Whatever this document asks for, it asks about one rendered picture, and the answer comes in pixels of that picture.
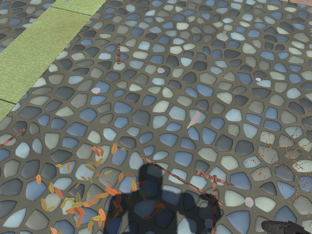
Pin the right robot hand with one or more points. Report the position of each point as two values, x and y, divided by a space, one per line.
282 227

